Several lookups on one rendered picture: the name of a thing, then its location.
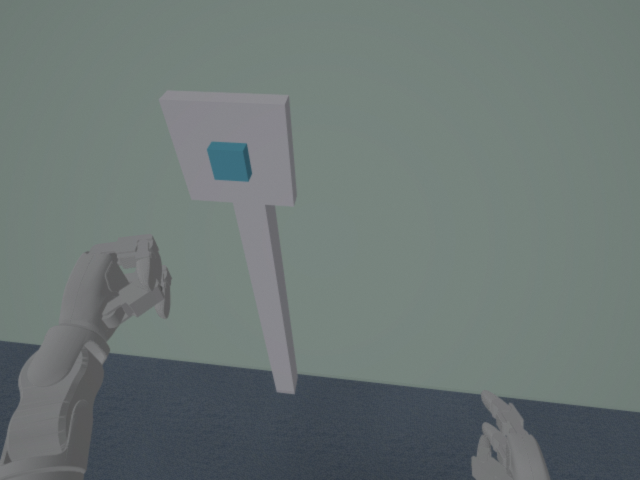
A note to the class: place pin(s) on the panel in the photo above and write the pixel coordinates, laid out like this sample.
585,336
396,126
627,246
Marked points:
263,121

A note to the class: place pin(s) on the left robot hand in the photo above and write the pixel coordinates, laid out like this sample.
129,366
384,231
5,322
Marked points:
100,296

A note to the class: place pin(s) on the right robot hand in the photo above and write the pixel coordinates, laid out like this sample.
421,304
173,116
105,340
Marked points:
519,453

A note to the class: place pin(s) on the button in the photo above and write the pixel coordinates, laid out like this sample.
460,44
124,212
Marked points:
230,161

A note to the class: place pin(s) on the left robot forearm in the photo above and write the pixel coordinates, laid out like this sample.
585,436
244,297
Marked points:
49,434

